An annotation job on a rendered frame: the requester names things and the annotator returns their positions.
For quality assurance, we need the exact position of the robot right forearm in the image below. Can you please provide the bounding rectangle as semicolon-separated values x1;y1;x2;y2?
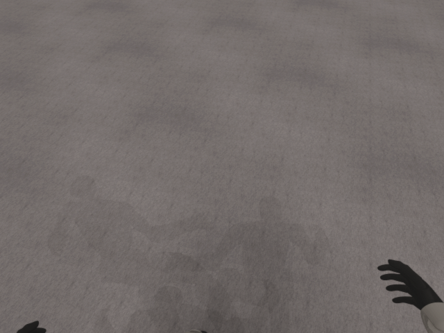
420;302;444;333

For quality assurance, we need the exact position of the robot right hand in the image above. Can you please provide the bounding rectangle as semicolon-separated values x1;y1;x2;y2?
377;259;443;310

